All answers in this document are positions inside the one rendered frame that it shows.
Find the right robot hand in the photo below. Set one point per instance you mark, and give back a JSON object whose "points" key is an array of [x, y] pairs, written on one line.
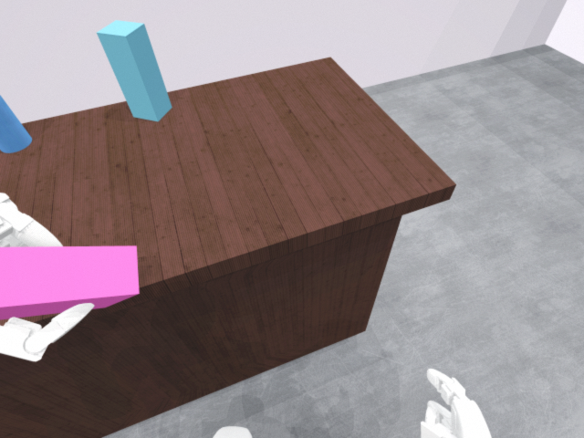
{"points": [[465, 419]]}

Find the sponge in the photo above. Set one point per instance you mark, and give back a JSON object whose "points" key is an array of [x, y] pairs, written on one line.
{"points": [[42, 280]]}

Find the left robot hand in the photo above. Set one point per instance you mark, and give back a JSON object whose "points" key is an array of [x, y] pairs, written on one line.
{"points": [[21, 338]]}

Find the table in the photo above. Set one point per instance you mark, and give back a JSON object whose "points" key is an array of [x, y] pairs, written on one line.
{"points": [[264, 209]]}

